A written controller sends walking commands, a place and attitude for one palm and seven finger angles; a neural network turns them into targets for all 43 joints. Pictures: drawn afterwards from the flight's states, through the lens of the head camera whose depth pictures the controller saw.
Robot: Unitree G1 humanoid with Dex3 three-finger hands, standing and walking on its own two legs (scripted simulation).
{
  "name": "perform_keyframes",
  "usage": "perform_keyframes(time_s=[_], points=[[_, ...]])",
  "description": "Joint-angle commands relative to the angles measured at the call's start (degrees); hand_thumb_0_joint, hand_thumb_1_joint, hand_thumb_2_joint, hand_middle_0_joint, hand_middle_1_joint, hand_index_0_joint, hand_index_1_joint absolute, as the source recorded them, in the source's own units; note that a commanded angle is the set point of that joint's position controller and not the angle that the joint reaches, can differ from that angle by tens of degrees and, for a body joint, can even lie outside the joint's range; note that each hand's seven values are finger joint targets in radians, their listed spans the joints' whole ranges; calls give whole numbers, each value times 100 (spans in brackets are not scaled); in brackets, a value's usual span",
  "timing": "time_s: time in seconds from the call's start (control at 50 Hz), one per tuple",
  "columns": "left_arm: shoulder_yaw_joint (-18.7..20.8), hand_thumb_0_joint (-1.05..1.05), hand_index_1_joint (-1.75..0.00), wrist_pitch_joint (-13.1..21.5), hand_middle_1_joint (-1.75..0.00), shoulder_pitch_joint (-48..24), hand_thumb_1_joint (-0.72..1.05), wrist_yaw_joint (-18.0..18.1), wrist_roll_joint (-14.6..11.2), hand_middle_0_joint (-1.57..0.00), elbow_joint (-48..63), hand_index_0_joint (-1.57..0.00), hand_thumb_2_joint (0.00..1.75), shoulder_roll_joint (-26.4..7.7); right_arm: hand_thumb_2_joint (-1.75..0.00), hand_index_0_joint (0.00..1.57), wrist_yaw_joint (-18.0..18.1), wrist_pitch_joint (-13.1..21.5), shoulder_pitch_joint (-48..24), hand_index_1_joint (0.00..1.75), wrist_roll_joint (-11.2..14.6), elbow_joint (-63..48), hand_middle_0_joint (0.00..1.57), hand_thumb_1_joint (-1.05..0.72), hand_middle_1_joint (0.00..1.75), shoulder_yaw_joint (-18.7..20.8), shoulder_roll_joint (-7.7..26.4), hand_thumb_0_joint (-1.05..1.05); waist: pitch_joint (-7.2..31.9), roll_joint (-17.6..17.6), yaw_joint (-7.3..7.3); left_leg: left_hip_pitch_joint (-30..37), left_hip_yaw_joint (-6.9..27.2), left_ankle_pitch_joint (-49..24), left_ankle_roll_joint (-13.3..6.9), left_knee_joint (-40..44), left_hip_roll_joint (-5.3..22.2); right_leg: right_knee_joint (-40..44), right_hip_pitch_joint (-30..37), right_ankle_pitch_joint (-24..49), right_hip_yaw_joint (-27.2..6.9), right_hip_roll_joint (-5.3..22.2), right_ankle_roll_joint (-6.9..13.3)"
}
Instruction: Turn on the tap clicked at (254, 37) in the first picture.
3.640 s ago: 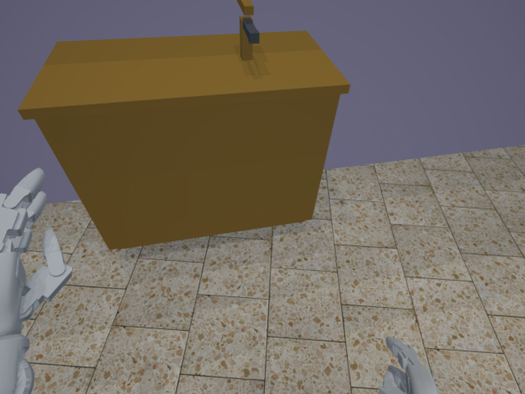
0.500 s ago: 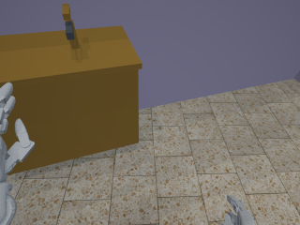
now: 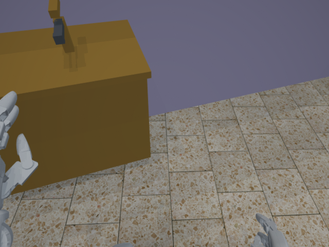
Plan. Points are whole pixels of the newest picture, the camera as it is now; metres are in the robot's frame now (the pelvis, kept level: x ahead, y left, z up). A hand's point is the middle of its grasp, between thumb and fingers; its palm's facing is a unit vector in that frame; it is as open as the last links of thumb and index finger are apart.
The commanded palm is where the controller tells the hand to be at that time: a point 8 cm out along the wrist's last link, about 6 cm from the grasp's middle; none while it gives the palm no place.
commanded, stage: take the last steps up to it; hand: left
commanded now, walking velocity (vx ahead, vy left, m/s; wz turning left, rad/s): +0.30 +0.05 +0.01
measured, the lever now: (59, 38) +0.68 +0.40 +0.13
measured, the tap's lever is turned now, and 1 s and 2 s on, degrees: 0 0 0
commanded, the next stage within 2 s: come to a stop and stand still in 0.92 s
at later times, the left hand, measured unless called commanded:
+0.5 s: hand (67, 113) +0.33 +0.23 +0.17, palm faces +0.42 -0.79 -0.44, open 7.4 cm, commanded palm +0.27 +0.27 +0.18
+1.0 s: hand (84, 77) +0.44 +0.23 +0.17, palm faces +0.42 -0.78 -0.46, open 7.4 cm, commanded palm +0.39 +0.27 +0.18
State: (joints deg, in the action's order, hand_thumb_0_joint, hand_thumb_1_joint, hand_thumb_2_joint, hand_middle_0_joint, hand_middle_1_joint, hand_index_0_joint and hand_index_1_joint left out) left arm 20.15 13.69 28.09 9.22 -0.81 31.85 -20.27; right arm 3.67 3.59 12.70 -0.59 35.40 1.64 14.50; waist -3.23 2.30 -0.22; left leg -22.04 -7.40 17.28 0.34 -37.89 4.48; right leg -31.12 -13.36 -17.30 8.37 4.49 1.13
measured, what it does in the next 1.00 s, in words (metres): walks ahead: left foot, then right foot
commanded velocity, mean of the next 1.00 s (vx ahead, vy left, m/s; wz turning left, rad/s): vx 0.24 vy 0.05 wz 0.03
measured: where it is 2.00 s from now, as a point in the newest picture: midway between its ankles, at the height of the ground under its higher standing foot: (165, 243)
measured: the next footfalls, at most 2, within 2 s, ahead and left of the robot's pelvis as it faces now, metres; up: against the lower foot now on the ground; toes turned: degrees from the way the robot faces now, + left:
left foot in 0.04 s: +0.11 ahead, +0.14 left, +0.00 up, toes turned +8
right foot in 0.34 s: +0.15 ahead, -0.11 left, +0.00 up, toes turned -10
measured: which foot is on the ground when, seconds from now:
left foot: up 0.00-0.02, down 0.04-0.34, up 0.36-0.64, down 0.66-0.98, up 1.00-1.00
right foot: down 0.00-0.04, up 0.06-0.32, down 0.34-0.66, up 0.68-0.94, down 0.96-1.00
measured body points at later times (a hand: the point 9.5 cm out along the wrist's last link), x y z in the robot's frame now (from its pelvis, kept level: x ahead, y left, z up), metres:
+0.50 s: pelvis +0.12 -0.01 +0.00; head +0.15 -0.03 +0.44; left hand +0.30 +0.27 +0.19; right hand +0.27 -0.24 -0.12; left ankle +0.10 +0.11 -0.67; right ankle +0.11 -0.11 -0.74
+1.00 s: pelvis +0.23 -0.02 -0.01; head +0.25 -0.03 +0.44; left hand +0.41 +0.26 +0.20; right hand +0.40 -0.22 -0.12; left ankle +0.21 +0.11 -0.73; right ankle +0.26 -0.11 -0.74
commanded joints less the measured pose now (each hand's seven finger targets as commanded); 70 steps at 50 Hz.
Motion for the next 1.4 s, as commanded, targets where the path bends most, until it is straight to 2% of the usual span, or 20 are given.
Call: perform_keyframes(time_s=[0.0, 0.02, 0.06, 0.16, 0.28, 0.32, 0.36, 0.46, 0.6, 0.64, 0.68, 0.78, 0.9, 0.96, 0.98, 1.06, 1.14, 1.2, 1.26, 1.38], points=[[697, 0, -30, 344, -30, -668, 90, 220, -56, -20, 1111, -20, 90, -1009, -90, 20, 147, 354, -350, 30, 64, -948, 20, -90, 30, 196, 371, 0, 940, -678, 96, 1699, 195, -348, -204, 1387, 105, -332, -331, -118, -702, 508, 221], [665, 0, -30, 367, -30, -789, 90, 208, -74, -20, 1168, -20, 90, -931, -90, 20, 135, 355, -349, 30, 107, -997, 20, -90, 30, 258, 550, 0, 987, -1853, 119, 2223, 1689, -713, -669, 1793, 1067, -1671, -1229, -621, -256, -112, -73], [749, 0, -30, 407, -30, -705, 90, 135, -22, -20, 603, -20, 90, -1111, -90, 20, 106, 404, -473, 30, 67, -918, 20, -90, 30, 131, 330, 0, 590, -2019, 132, 1753, 3358, -134, -1466, 2450, 2111, -3405, -2246, -1752, -657, -103, -140], [599, 0, -30, 382, -30, -350, 90, 38, -30, -20, 1223, -20, 90, -879, -90, 20, -9, 522, -425, 30, 104, -815, 20, -90, 30, 183, 383, 0, 772, -1581, 34, 1325, 1277, -1355, -1060, 1949, 1296, -2218, -1617, -767, -262, 41, -262], [742, 0, -30, 184, -30, -403, 90, 89, -32, -20, 641, -20, 90, -994, -90, 20, 58, 451, -499, 30, 90, -788, 20, -90, 30, 74, 301, 0, 848, -1088, -13, 243, 446, -146, -528, 822, 893, 295, 624, -45, 164, -229, -216], [888, 0, -30, 131, -30, -597, 90, 121, 15, -20, 471, -20, 90, -1286, -90, 20, 43, 366, -481, 30, 100, -847, 20, -90, 30, 30, 72, 0, 908, 1475, -42, -1625, -205, 1265, -77, -1981, -268, 1406, 1609, 98, -3047, 1664, 723], [873, 0, -30, 169, -30, -870, 90, 72, -102, -20, 461, -20, 90, -1274, -90, 20, -19, 415, -649, 30, 101, -745, 20, -90, 30, 100, 251, 0, 592, 1294, -53, -2024, 779, 1185, 44, -3282, -12, 1819, 1097, -645, -3813, 2185, 1122], [755, 0, -30, 369, -30, -622, 90, 60, -7, -20, 744, -20, 90, -1058, -90, 20, 4, 243, -710, 30, 53, -676, 20, -90, 30, -22, 155, 0, 773, 634, 33, -1007, 400, 397, 85, -1594, 217, 1176, 749, 2088, -1050, 1442, 706], [766, 0, -30, 312, -30, -524, 90, 248, -27, -20, 1217, -20, 90, -1068, -90, 20, 85, 305, -433, 30, 31, -969, 20, -90, 30, 162, 218, 0, 1159, 114, 31, 1238, -406, -824, -49, 1245, -279, -101, 611, 1961, -603, 864, 316], [686, 0, -30, 355, -30, -614, 90, 227, -75, -20, 1209, -20, 90, -976, -90, 20, 94, 286, -372, 30, 107, -1027, 20, -90, 30, 270, 458, 0, 1343, -1753, 118, 2689, 1787, -2096, -830, 1477, 1277, -2147, -1275, -404, -86, -8, -181], [848, 0, -30, 371, -30, -663, 90, 166, -63, -20, 847, -20, 90, -1252, -90, 20, 63, 317, -477, 30, 44, -964, 20, -90, 30, 153, 352, 0, 950, -1780, 134, 2059, 3225, -1742, -1570, 2092, 2116, -3609, -2136, -1865, -728, -29, -169], [673, 0, -30, 325, -30, -123, 90, 75, -99, -20, 1290, -20, 90, -887, -90, 20, -45, 456, -444, 30, 119, -866, 20, -90, 30, 184, 357, 0, 914, -1687, 17, 1296, 990, -2069, -1012, 1818, 1212, -2055, -1336, -665, -248, 12, -258], [701, 0, -30, 164, -30, -346, 90, 103, -92, -20, 652, -20, 90, -911, -90, 20, 52, 437, -461, 30, 130, -846, 20, -90, 30, 87, 324, 0, 897, -1133, 18, 594, 416, -843, -492, 1000, 907, 260, 405, 177, 219, -327, -260], [877, 0, -30, 97, -30, -708, 90, 100, -85, -20, 378, -20, 90, -1265, -90, 20, 67, 399, -636, 30, 84, -906, 20, -90, 30, -2, 147, 0, 778, 1381, -49, -1204, 72, 1528, 20, -1841, -320, 1411, 1004, 1282, -3169, 1782, 790], [780, 0, -30, 109, -30, -717, 90, 69, -124, -20, 282, -20, 90, -1180, -90, 20, 30, 398, -532, 30, 85, -790, 20, -90, 30, 98, 270, 0, 785, 1547, -37, -1322, 565, 1419, 57, -2637, -210, 1565, 927, 1071, -3413, 1962, 934], [734, 0, -30, 288, -30, -619, 90, 92, -37, -20, 806, -20, 90, -1113, -90, 20, 21, 287, -805, 30, 66, -743, 20, -90, 30, -94, 101, 0, 922, 476, 39, -639, 530, 838, 160, -1673, -47, 737, 898, 4132, -1292, 1432, 665], [863, 0, -30, 255, -30, -90, 90, 216, -39, -20, 1150, -20, 90, -1085, -90, 20, 84, 242, -734, 30, 17, -966, 20, -90, 30, -43, 85, 0, 1250, 488, -38, 72, 140, 41, 157, 198, -342, 338, 1272, 4447, -865, 1150, 483], [824, 0, -30, 208, -30, -140, 90, 229, -81, -20, 1344, -20, 90, -1086, -90, 20, 126, 183, -515, 30, 47, -1054, 20, -90, 30, 61, 213, 0, 1401, -47, 49, 1257, 380, -2401, 72, 1321, 26, -204, 732, 3219, -662, 640, 22], [809, 0, -30, 288, -30, -94, 90, 128, -98, -20, 1214, -20, 90, -1089, -90, 20, 88, 248, -410, 30, 1, -1129, 20, -90, 30, 72, 299, 0, 1167, -1960, -6, 1722, 2002, -5391, -664, 1739, 1481, -1423, -666, -1358, -499, -282, -276], [501, 0, -30, 105, -30, -72, 90, 49, -110, -20, 1216, -20, 90, -871, -90, 20, -154, 453, -273, 30, 26, -1018, 20, -90, 30, 109, 403, 0, 1289, -1540, 69, 2109, 1201, -4824, -518, 1491, 1202, -546, -462, -572, -448, -459, -217]])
